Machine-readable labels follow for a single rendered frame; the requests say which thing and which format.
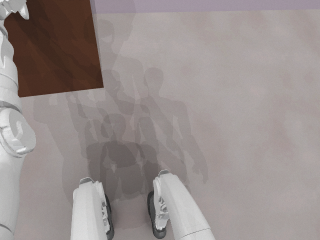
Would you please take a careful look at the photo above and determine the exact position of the robot left forearm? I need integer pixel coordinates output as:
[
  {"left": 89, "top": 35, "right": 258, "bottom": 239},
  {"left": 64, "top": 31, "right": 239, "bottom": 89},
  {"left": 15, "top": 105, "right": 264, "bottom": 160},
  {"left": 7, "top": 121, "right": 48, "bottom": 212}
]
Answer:
[{"left": 0, "top": 22, "right": 23, "bottom": 115}]

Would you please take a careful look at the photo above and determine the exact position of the cabinet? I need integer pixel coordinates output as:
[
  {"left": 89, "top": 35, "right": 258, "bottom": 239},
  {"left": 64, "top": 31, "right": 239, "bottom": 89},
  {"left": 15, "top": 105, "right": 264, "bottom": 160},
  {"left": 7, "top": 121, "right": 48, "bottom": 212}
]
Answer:
[{"left": 3, "top": 0, "right": 104, "bottom": 98}]

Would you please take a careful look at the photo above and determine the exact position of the left robot foot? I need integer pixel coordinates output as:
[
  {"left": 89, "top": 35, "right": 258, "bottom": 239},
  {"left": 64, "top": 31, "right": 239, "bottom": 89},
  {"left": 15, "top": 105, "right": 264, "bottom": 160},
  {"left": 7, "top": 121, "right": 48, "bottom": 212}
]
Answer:
[{"left": 104, "top": 194, "right": 115, "bottom": 240}]

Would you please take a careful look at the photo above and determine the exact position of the robot left upper arm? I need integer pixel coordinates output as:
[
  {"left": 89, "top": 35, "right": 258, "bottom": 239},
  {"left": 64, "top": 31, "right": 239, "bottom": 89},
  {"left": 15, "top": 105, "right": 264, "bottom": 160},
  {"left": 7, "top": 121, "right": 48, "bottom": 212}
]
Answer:
[{"left": 0, "top": 107, "right": 36, "bottom": 240}]

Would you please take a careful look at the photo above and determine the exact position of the left robot thigh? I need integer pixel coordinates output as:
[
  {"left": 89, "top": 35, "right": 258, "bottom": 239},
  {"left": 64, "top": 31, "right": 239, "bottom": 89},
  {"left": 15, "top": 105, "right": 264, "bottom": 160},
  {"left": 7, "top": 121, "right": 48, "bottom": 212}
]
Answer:
[{"left": 70, "top": 181, "right": 108, "bottom": 240}]

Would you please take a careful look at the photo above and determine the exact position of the robot left hand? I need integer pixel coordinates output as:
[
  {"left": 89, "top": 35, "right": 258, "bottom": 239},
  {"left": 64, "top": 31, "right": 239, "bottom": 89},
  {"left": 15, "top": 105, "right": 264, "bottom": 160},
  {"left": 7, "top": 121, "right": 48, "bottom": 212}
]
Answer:
[{"left": 0, "top": 0, "right": 29, "bottom": 25}]

